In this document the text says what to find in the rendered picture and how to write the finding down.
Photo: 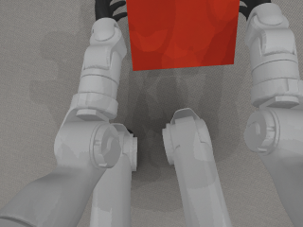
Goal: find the right robot upper arm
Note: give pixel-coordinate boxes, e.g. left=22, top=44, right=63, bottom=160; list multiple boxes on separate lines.
left=243, top=107, right=303, bottom=227

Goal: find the right robot shin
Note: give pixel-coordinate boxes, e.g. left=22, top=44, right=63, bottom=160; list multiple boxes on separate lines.
left=170, top=108, right=213, bottom=153

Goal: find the left robot thigh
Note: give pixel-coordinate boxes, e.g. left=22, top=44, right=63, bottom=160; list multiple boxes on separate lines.
left=89, top=131, right=137, bottom=227

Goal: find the robot left hand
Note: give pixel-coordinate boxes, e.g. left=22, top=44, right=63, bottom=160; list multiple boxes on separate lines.
left=95, top=0, right=128, bottom=22

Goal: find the robot right hand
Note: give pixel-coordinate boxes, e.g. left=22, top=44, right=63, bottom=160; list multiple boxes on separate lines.
left=239, top=0, right=272, bottom=21

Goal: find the left robot upper arm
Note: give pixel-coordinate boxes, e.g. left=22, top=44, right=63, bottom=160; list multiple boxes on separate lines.
left=0, top=121, right=121, bottom=227

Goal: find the left robot forearm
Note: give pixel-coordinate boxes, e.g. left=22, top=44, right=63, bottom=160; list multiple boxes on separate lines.
left=54, top=17, right=127, bottom=151

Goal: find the carton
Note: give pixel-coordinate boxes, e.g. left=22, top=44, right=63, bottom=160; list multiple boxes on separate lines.
left=126, top=0, right=240, bottom=71

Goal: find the right robot forearm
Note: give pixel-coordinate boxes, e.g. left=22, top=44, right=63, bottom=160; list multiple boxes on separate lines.
left=244, top=3, right=303, bottom=110

